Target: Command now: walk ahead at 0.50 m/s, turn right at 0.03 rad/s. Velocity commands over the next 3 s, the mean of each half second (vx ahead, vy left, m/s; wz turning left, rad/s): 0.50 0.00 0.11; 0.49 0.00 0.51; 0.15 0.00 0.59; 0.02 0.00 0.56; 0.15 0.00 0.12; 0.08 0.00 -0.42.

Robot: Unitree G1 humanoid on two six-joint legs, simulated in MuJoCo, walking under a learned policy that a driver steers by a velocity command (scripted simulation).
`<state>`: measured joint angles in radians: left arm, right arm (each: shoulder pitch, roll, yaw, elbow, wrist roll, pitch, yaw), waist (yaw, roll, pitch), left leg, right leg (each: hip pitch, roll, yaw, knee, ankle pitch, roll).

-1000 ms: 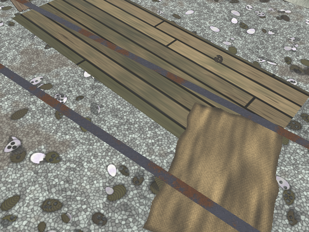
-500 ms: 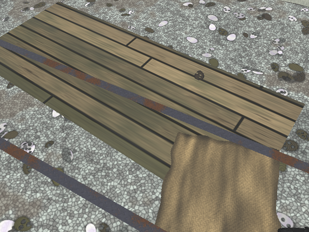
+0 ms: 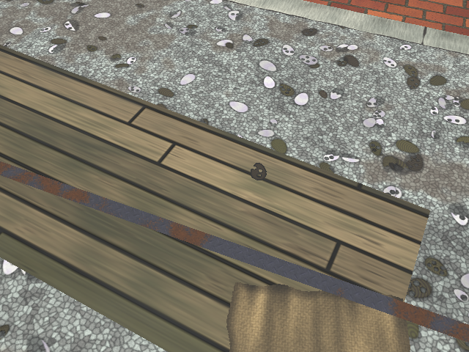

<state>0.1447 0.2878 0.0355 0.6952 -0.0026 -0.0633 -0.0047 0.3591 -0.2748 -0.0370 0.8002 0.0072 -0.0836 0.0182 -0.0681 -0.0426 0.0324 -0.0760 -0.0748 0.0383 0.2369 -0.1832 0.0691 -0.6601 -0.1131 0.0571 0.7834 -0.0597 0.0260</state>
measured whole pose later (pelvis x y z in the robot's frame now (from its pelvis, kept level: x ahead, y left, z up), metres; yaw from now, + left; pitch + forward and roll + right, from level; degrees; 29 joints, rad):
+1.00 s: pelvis +0.56 +0.04 +0.00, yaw +22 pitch +2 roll +0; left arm 0.09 0.31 0.05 0.71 0.02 -0.10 0.00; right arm 0.32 -0.29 -0.06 0.69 0.01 -0.04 0.00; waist -0.04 -0.02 0.05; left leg -0.21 -0.11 -0.08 0.36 -0.18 0.10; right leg -0.65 -0.09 0.09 0.88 -0.20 0.06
